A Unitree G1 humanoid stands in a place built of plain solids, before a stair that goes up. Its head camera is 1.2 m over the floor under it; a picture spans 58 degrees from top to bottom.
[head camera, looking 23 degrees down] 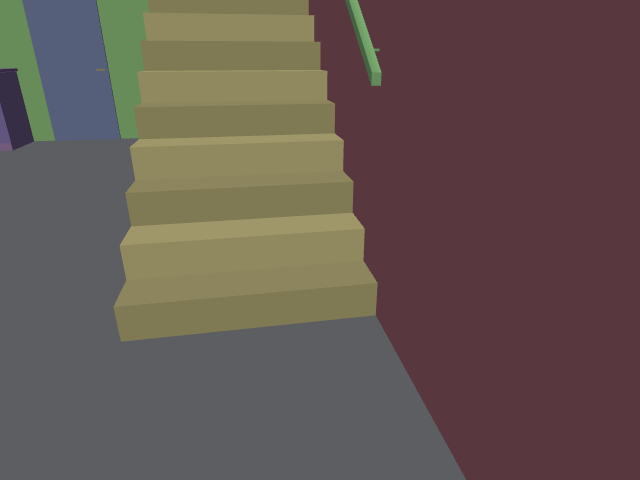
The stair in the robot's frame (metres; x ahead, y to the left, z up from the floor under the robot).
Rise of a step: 0.19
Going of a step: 0.26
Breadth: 1.21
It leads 10 degrees to the left of straight ahead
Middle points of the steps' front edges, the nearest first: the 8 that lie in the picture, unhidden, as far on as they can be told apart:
1.75 0.32 0.19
2.00 0.36 0.37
2.25 0.41 0.56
2.50 0.45 0.74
2.75 0.50 0.93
3.00 0.55 1.11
3.25 0.59 1.30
3.50 0.64 1.48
